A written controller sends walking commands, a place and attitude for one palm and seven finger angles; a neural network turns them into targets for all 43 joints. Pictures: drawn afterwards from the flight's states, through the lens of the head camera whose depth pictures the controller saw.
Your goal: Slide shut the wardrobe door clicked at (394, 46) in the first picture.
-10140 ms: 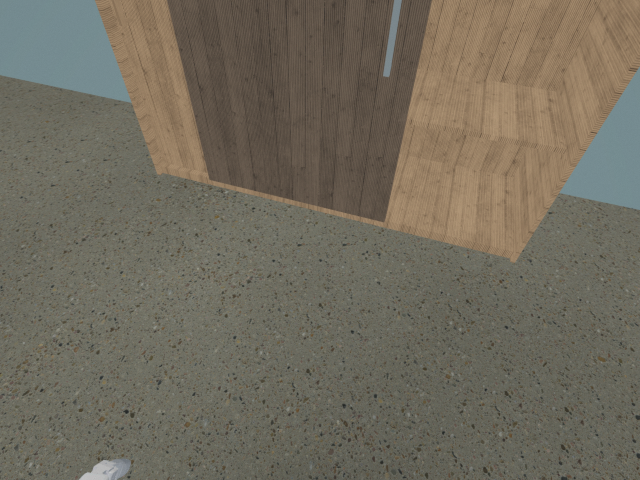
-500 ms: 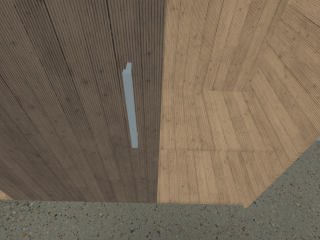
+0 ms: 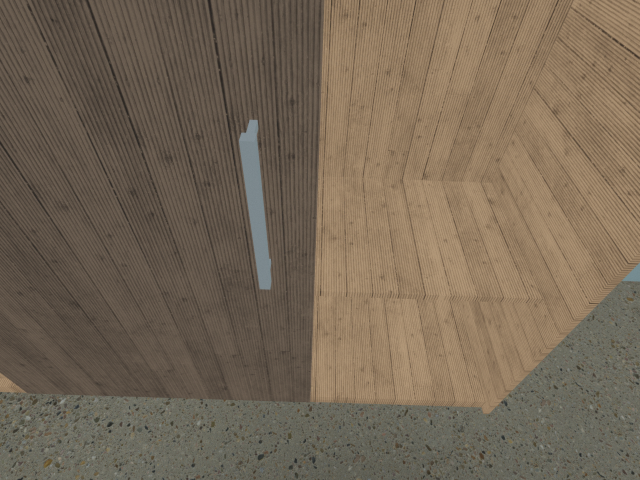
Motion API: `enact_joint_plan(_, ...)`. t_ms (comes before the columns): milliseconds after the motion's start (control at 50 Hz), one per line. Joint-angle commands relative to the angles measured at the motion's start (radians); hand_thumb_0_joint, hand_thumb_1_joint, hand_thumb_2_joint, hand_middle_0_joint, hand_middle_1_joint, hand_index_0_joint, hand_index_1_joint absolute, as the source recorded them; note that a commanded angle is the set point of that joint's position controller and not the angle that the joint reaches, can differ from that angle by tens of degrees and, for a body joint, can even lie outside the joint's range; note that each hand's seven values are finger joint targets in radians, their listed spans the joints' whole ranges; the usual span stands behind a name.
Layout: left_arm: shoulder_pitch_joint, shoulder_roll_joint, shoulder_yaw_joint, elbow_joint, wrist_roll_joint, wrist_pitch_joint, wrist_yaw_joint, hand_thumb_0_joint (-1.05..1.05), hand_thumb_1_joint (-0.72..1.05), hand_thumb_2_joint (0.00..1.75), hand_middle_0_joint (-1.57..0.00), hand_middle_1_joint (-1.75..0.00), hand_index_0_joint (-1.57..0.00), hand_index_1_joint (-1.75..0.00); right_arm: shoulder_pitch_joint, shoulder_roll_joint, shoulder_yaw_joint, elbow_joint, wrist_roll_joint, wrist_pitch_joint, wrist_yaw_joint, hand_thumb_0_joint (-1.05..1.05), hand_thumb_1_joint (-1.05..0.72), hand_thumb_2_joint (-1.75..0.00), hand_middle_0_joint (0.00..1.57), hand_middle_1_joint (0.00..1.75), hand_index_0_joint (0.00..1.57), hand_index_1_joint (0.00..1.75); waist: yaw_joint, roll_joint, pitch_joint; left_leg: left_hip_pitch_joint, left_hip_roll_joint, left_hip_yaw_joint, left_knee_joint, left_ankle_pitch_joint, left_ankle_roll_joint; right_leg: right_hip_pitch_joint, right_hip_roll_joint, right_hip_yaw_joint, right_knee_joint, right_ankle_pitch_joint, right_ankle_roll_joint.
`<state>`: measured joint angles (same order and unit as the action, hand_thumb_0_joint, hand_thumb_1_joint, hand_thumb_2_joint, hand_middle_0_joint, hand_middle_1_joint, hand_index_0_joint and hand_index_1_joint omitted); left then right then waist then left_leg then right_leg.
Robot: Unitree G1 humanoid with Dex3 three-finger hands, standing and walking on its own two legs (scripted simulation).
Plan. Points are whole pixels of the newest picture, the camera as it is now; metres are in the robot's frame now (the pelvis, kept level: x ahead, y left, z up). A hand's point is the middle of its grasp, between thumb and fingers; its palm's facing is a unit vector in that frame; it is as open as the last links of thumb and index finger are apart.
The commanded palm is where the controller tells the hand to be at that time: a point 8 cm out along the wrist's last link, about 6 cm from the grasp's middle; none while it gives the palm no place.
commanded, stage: look again from close up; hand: left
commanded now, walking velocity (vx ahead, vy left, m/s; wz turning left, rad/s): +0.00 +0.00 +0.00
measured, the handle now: (260, 216) +0.45 +0.12 +0.08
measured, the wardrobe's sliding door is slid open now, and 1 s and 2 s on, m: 0.55 0.55 0.55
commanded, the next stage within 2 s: raise the hand with hooked fingers in 0.42 s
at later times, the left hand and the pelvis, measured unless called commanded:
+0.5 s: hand out of the picture -0.03 +0.14 -0.18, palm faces +0.04 -0.99 -0.15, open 7.3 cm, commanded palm none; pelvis +0.00 -0.01 +0.00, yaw +0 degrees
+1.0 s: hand out of the picture +0.13 +0.15 -0.05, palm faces +0.13 -0.99 -0.02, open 8.8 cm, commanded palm +0.13 +0.22 -0.02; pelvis -0.02 -0.04 -0.06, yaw +2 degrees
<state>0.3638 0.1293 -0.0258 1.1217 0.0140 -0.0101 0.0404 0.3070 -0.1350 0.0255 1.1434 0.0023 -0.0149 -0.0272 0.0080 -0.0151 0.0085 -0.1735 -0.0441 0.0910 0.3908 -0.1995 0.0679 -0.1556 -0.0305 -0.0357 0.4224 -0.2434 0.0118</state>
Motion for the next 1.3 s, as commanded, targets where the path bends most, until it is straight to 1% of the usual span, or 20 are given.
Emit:
enact_joint_plan(0, 0.083, 0.081, 0.019, -0.018, 0.001, -0.011, 0.009, 0.0, 0.9, 0.9, -0.2, -0.3, -0.2, -0.3, 0.063, -0.094, -0.022, -0.021, -0.005, -0.015, -0.001, 0.0, -0.9, -0.9, 0.2, 0.3, 0.2, 0.3, -0.002, 0.003, 0.088, -0.019, 0.144, -0.153, -0.101, 0.014, -0.022, -0.077, -0.077, 0.082, -0.078, 0.037, -0.042)
enact_joint_plan(480, 0.092, 0.067, 0.022, -0.012, 0.0, -0.013, 0.006, 0.0, 0.9, 0.9, -0.2, -0.3, -0.2, -0.3, 0.079, -0.078, -0.02, -0.021, -0.007, -0.016, -0.005, 0.0, -0.9, -0.9, 0.2, 0.3, 0.2, 0.3, -0.001, 0.017, 0.081, -0.025, 0.143, -0.155, -0.091, 0.032, -0.023, -0.081, -0.072, 0.078, -0.067, 0.046, -0.048)
enact_joint_plan(500, 0.101, 0.104, 0.015, 0.005, 0.018, -0.037, 0.036, 0.0, 0.9, 0.9, -0.2, -0.3, -0.2, -0.3, -0.036, -0.124, -0.023, -0.101, -0.006, -0.023, 0.008, 0.0, -0.9, -0.9, 0.2, 0.3, 0.2, 0.3, 0.028, -0.046, 0.13, -0.119, 0.16, -0.12, 0.104, 0.129, -0.048, -0.104, -0.102, 0.1, -0.078, 0.234, -0.034)
enact_joint_plan(520, -0.61, 0.29, 0.073, -1.527, -0.184, -0.23, 0.031, 0.0, 0.88, 0.89, -0.2, -0.32, -0.2, -0.32, 0.005, -0.31, -0.061, -0.478, 0.028, -0.152, -0.036, 0.0, -0.9, -0.9, 0.2, 0.3, 0.2, 0.3, -0.143, 0.131, -0.391, 0.198, 0.051, -0.095, 0.025, 0.127, -0.037, -0.041, 0.006, 0.017, 0.036, 0.18, -0.038)
enact_joint_plan(540, -0.555, 0.352, 0.121, -1.527, -0.138, -0.206, 0.081, 0.0, 0.85, 0.88, -0.2, -0.33, -0.2, -0.33, -0.137, -0.218, -0.009, -0.421, 0.054, -0.24, -0.065, 0.0, -0.9, -0.9, 0.2, 0.3, 0.2, 0.3, -0.083, 0.194, -0.285, 0.143, 0.082, -0.068, 0.007, 0.08, -0.044, -0.104, 0.033, -0.01, 0.096, 0.05, -0.047)
enact_joint_plan(560, -0.254, 0.207, 0.073, -1.255, -0.117, -0.152, 0.121, 0.0, 0.83, 0.87, -0.21, -0.34, -0.21, -0.34, -0.082, -0.238, -0.041, -0.37, 0.036, -0.29, -0.054, 0.0, -0.9, -0.9, 0.2, 0.3, 0.2, 0.3, -0.059, 0.237, -0.282, 0.102, 0.097, -0.107, -0.02, 0.004, -0.065, -0.161, 0.034, -0.033, 0.119, -0.051, -0.062)
enact_joint_plan(580, 0.072, -0.013, -0.045, -0.994, -0.133, -0.044, 0.12, 0.0, 0.81, 0.86, -0.21, -0.36, -0.21, -0.36, -0.067, -0.179, -0.04, -0.344, 0.058, -0.294, -0.038, 0.0, -0.9, -0.9, 0.2, 0.3, 0.2, 0.3, -0.06, 0.127, -0.109, -0.016, 0.098, -0.147, -0.035, -0.072, -0.059, -0.221, 0.019, -0.049, 0.123, -0.062, -0.052)
enact_joint_plan(600, -0.026, -0.009, -0.066, -1.241, -0.174, -0.049, 0.112, 0.0, 0.78, 0.85, -0.21, -0.37, -0.21, -0.37, -0.052, -0.211, -0.041, -0.425, 0.06, -0.302, -0.04, 0.0, -0.9, -0.9, 0.2, 0.3, 0.2, 0.3, -0.049, 0.178, -0.088, -0.067, 0.085, -0.177, -0.013, -0.118, -0.062, -0.192, 0.015, -0.056, 0.122, -0.04, -0.047)
enact_joint_plan(640, -0.024, -0.006, -0.087, -1.341, -0.171, -0.119, 0.086, 0.0, 0.74, 0.83, -0.21, -0.4, -0.21, -0.4, -0.09, -0.236, -0.052, -0.489, 0.057, -0.349, -0.061, 0.0, -0.9, -0.9, 0.2, 0.3, 0.2, 0.3, -0.064, 0.13, -0.056, -0.109, 0.067, -0.175, 0.043, -0.182, -0.059, -0.204, 0.017, -0.052, 0.095, -0.065, -0.04)
enact_joint_plan(680, 0.064, -0.017, -0.043, -1.168, -0.171, -0.181, 0.055, 0.0, 0.69, 0.81, -0.22, -0.43, -0.22, -0.43, -0.085, -0.244, -0.07, -0.519, 0.022, -0.35, -0.05, 0.0, -0.9, -0.9, 0.2, 0.3, 0.2, 0.3, -0.069, -0.159, 0.017, -0.214, 0.054, -0.179, 0.138, -0.163, -0.053, -0.333, 0.033, -0.066, 0.108, -0.133, -0.035)
enact_joint_plan(720, 0.275, -0.048, 0.007, -0.977, -0.204, -0.286, -0.048, 0.0, 0.64, 0.79, -0.22, -0.47, -0.22, -0.47, -0.12, -0.237, -0.095, -0.558, 0.015, -0.336, -0.03, 0.0, -0.9, -0.9, 0.2, 0.3, 0.2, 0.3, -0.008, -0.362, 0.043, -0.348, 0.05, -0.14, 0.241, -0.119, -0.06, -0.421, 0.038, -0.072, 0.165, -0.192, -0.033)
enact_joint_plan(740, 0.395, 0.003, 0.09, -0.926, -0.222, -0.341, -0.11, 0.0, 0.62, 0.78, -0.22, -0.48, -0.22, -0.48, -0.129, -0.225, -0.112, -0.576, 0.022, -0.327, -0.011, 0.0, -0.9, -0.9, 0.2, 0.3, 0.2, 0.3, 0.05, -0.332, 0.013, -0.382, 0.036, -0.122, 0.268, -0.07, -0.073, -0.388, 0.032, -0.058, 0.196, -0.134, -0.046)
enact_joint_plan(800, 0.393, 0.124, 0.244, -0.964, -0.27, -0.502, -0.293, 0.0, 0.55, 0.75, -0.22, -0.53, -0.22, -0.53, -0.195, -0.236, -0.136, -0.664, 0.021, -0.296, 0.022, 0.0, -0.9, -0.9, 0.2, 0.3, 0.2, 0.3, 0.068, -0.196, -0.098, -0.443, 0.015, -0.075, 0.373, 0.006, -0.085, -0.338, 0.02, -0.03, 0.329, 0.079, -0.049)
enact_joint_plan(860, 0.307, 0.212, 0.296, -1.154, -0.236, -0.469, -0.294, 0.0, 0.48, 0.72, -0.23, -0.57, -0.23, -0.57, -0.232, -0.222, -0.129, -0.757, 0.02, -0.236, 0.025, 0.0, -0.9, -0.9, 0.2, 0.3, 0.2, 0.3, 0.102, 0.097, -0.178, -0.44, 0.003, -0.032, 0.396, 0.023, -0.074, -0.316, 0.018, -0.01, 0.39, 0.111, -0.063)
enact_joint_plan(960, 0.034, 0.245, 0.326, -1.602, -0.269, -0.594, -0.189, 0.0, 0.36, 0.67, -0.24, -0.64, -0.24, -0.64, -0.155, -0.178, -0.116, -0.77, 0.002, -0.223, -0.003, 0.0, -0.9, -0.9, 0.2, 0.3, 0.2, 0.3, 0.02, 0.222, -0.382, -0.347, 0.039, -0.088, 0.492, 0.076, -0.042, -0.403, 0.045, 0.021, 0.423, 0.095, -0.055)
enact_joint_plan(1040, -0.137, 0.165, 0.163, -1.548, -0.303, -0.702, -0.282, 0.0, 0.27, 0.63, -0.25, -0.7, -0.25, -0.7, -0.146, -0.206, -0.084, -0.701, 0.015, -0.275, -0.026, 0.0, -0.9, -0.9, 0.2, 0.3, 0.2, 0.3, -0.105, 0.156, -0.234, -0.425, 0.054, -0.136, 0.571, -0.077, -0.032, -0.591, 0.053, 0.046, 0.396, -0.093, -0.043)
enact_joint_plan(1100, -0.124, 0.213, 0.157, -1.342, -0.334, -0.628, -0.408, 0.0, 0.2, 0.6, -0.25, -0.75, -0.25, -0.75, -0.14, -0.245, -0.072, -0.677, 0.042, -0.309, -0.045, 0.0, -0.9, -0.9, 0.2, 0.3, 0.2, 0.3, -0.123, 0.023, -0.152, -0.527, 0.058, -0.144, 0.573, -0.211, -0.028, -0.573, 0.039, 0.103, 0.309, -0.262, -0.028)
enact_joint_plan(1160, -0.072, 0.312, 0.268, -1.182, -0.348, -0.425, -0.489, 0.0, 0.13, 0.57, -0.25, -0.8, -0.25, -0.8, -0.143, -0.259, -0.064, -0.697, 0.068, -0.29, -0.064, 0.0, -0.9, -0.9, 0.2, 0.3, 0.2, 0.3, -0.061, -0.032, -0.203, -0.543, 0.042, -0.123, 0.541, -0.198, -0.019, -0.437, 0.002, 0.164, 0.227, -0.303, -0.01)
enact_joint_plan(1240, -0.003, 0.432, 0.503, -1.222, -0.407, -0.235, -0.432, 0.0, 0.04, 0.53, -0.26, -0.86, -0.26, -0.86, -0.199, -0.225, -0.058, -0.737, 0.059, -0.25, -0.076, 0.0, -0.9, -0.9, 0.2, 0.3, 0.2, 0.3, 0.053, -0.045, -0.342, -0.48, 0.034, -0.124, 0.477, -0.085, -0.031, -0.217, -0.034, 0.163, 0.22, -0.151, 0.015)
enact_joint_plan(1280, 0.004, 0.38, 0.529, -1.336, -0.436, -0.26, -0.36, 0.0, -0.01, 0.51, -0.27, -0.88, -0.27, -0.88, -0.194, -0.19, -0.056, -0.731, 0.053, -0.25, -0.07, 0.0, -0.9, -0.9, 0.2, 0.3, 0.2, 0.3, 0.057, -0.012, -0.349, -0.422, 0.041, -0.124, 0.441, -0.011, -0.039, -0.193, -0.027, 0.119, 0.239, 0.017, 0.016)
